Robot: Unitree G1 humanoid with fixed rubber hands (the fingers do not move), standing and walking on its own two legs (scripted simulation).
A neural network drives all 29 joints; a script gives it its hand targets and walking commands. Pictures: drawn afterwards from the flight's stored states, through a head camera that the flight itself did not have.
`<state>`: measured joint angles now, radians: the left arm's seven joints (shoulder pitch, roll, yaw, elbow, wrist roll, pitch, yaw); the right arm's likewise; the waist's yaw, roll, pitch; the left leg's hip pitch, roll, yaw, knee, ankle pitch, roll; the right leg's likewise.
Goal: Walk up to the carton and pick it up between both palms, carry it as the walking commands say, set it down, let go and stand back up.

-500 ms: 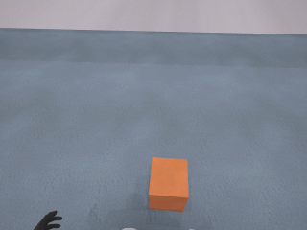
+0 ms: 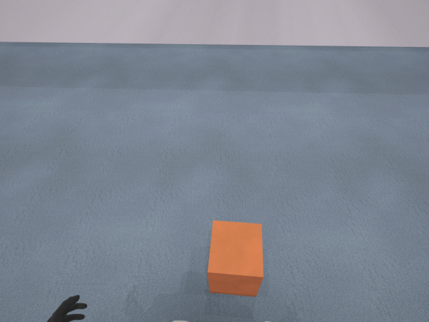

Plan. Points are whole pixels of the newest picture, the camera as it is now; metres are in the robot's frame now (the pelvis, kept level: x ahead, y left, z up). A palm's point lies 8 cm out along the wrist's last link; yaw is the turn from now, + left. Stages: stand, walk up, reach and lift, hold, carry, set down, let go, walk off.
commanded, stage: walk up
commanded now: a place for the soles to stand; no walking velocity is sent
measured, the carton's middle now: (234, 259) +0.48 -0.03 -0.61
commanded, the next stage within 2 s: none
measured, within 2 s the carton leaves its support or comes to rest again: neither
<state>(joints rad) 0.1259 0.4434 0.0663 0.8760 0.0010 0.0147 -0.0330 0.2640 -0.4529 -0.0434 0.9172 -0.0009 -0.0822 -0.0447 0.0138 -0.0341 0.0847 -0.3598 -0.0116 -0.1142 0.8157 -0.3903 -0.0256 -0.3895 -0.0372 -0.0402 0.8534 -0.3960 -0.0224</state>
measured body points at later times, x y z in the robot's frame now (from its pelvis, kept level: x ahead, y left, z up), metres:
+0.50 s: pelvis +0.00 +0.00 +0.00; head +0.01 +0.01 +0.45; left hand +0.13 +0.34 -0.09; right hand +0.08 -0.34 -0.09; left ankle +0.03 +0.17 -0.70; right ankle +0.04 -0.11 -0.70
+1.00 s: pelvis -0.01 +0.01 +0.00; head -0.01 +0.02 +0.45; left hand +0.11 +0.34 -0.10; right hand +0.07 -0.34 -0.09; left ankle +0.03 +0.17 -0.70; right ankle +0.04 -0.11 -0.70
